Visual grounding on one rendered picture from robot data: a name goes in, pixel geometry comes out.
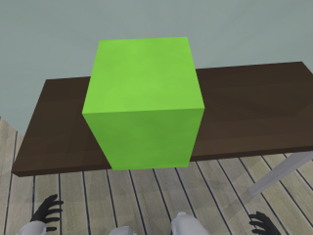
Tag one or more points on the right robot shin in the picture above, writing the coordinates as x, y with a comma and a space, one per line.
181, 213

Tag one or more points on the carton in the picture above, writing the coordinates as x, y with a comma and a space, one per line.
143, 103

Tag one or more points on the right robot hand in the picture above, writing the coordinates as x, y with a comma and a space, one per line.
267, 224

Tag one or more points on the left robot forearm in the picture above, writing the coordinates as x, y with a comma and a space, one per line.
35, 227

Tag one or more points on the table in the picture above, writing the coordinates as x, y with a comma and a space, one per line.
249, 111

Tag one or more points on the left robot hand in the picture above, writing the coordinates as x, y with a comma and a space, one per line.
42, 212

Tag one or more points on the right robot thigh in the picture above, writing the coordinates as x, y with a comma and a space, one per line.
186, 224

